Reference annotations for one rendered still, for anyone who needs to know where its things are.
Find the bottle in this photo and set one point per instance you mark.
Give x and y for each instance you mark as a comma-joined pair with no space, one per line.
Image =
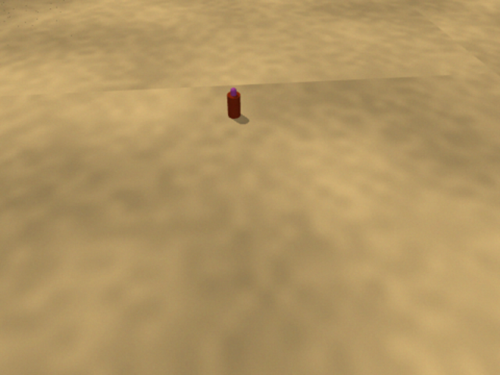
234,104

